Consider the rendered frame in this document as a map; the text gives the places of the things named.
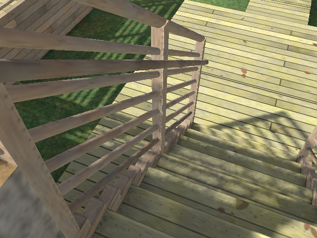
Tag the stairs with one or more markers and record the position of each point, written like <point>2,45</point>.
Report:
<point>213,184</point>

